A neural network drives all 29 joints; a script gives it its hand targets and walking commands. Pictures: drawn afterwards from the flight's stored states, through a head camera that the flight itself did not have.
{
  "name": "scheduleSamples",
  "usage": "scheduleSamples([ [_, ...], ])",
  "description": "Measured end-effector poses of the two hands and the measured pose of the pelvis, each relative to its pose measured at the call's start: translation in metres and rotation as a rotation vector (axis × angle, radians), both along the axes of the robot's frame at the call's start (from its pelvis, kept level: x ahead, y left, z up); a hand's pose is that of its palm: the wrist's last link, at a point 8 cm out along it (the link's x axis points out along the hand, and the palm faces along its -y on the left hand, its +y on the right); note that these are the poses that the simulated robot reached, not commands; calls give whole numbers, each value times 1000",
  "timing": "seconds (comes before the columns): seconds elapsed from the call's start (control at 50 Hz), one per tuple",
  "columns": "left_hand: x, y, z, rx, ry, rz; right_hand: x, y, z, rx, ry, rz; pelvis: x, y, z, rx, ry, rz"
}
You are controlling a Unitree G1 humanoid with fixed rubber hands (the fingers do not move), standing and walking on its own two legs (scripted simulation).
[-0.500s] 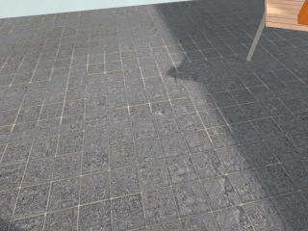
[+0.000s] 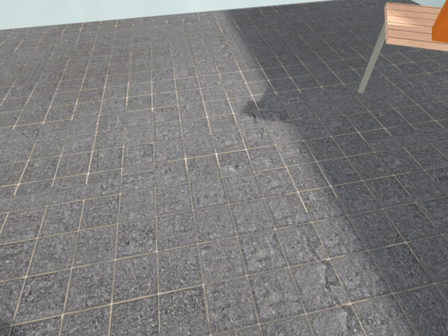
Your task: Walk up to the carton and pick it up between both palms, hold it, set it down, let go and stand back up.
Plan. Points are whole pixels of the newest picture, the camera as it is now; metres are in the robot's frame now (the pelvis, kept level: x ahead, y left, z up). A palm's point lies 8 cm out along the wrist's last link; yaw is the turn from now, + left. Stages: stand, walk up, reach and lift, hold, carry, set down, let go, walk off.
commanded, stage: stand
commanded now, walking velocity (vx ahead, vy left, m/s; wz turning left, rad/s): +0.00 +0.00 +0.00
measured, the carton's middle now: out of the picture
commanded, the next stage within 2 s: none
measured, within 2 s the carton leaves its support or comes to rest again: neither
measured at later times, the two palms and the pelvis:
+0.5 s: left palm out of the picture -0.05 +0.19 -0.15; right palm out of the picture -0.05 -0.20 -0.15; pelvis -0.01 +0.00 +0.00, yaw +0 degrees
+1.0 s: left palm out of the picture -0.05 +0.19 -0.15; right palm out of the picture -0.06 -0.19 -0.15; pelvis -0.02 +0.00 +0.00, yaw +0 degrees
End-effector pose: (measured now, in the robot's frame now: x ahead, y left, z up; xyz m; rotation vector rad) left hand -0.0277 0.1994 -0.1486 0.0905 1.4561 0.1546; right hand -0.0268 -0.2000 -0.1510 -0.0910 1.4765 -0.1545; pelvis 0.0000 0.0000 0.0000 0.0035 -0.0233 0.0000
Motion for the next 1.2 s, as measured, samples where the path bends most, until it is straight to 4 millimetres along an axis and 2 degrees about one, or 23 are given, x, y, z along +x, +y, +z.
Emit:
scheduleSamples([
  [0.18,-5,-3,0,-3,0,6,-3,1,-1,6,-1,-1,-4,-1,0,-5,-6,0],
  [0.62,-24,-8,1,-13,16,15,-30,5,0,19,35,-7,-15,-2,1,-6,-5,-1],
  [1.2,-27,-8,0,-19,14,11,-33,8,1,23,22,-9,-19,-1,1,-4,0,-1],
])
